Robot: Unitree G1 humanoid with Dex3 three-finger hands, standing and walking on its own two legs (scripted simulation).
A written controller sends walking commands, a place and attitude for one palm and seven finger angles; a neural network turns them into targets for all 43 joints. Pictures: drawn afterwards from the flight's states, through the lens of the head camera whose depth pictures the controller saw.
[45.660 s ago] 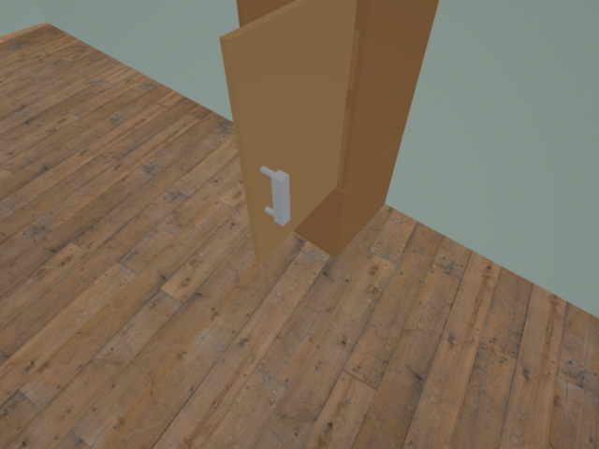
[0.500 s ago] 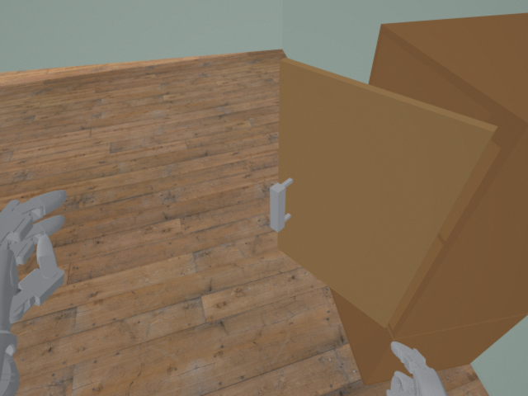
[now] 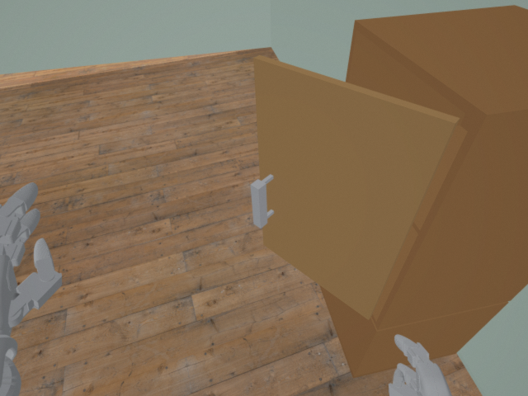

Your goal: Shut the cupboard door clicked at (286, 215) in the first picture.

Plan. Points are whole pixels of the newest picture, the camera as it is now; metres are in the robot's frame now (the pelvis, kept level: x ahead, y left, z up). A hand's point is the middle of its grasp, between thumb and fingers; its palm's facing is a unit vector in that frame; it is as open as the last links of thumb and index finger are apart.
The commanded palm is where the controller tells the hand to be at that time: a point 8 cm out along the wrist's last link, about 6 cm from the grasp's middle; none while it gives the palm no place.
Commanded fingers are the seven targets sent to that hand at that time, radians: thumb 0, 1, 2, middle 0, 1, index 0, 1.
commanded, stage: step back with the hand held close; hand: left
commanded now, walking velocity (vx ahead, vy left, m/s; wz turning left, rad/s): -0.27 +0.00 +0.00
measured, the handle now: (265, 200) +0.60 +0.07 -0.10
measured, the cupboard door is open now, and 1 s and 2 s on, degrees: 36 36 36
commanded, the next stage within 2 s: stop stepping back and stand still in 1.16 s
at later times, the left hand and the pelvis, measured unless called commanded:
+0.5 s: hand (60, 282) +0.19 +0.26 +0.16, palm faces +0.33 -0.81 -0.49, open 7.4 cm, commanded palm +0.12 +0.30 +0.18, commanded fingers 0.00 0.90 0.90 -0.20 -0.30 -0.20 -0.30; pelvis -0.03 +0.00 -0.01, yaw -2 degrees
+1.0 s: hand out of the picture +0.10 +0.28 +0.16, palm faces +0.41 -0.80 -0.44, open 7.4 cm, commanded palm +0.03 +0.31 +0.18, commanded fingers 0.00 0.90 0.90 -0.20 -0.30 -0.20 -0.30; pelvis -0.11 +0.02 -0.01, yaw -1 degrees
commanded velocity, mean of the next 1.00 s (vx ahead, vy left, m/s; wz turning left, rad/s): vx -0.30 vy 0.00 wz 0.02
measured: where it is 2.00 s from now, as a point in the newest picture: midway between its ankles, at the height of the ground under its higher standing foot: outside the picture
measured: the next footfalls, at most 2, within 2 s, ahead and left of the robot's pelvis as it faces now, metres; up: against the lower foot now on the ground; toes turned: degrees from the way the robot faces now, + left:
right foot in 1.04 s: -0.24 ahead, -0.10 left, +0.00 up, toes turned -5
left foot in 1.54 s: -0.22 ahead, +0.14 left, +0.00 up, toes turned +3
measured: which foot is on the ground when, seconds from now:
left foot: down 0.00-1.00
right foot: down 0.00-0.84, up 0.86-1.00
